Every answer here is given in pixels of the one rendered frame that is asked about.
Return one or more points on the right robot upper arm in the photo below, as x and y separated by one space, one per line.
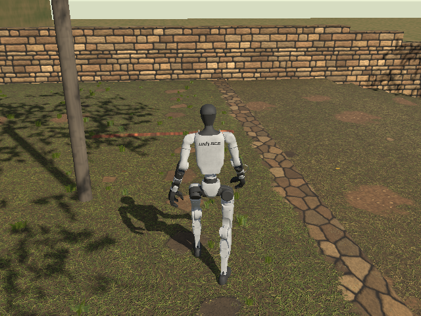
233 149

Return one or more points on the robot right hand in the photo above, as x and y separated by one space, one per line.
236 179

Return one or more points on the robot right shin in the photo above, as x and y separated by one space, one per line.
225 248

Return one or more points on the right robot forearm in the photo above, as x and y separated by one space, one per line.
239 170

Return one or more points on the left robot forearm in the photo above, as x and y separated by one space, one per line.
177 178

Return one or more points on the left robot upper arm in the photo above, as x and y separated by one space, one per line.
185 151

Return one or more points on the left robot thigh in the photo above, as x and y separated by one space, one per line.
195 193

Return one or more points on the robot left hand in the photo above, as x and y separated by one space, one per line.
171 197

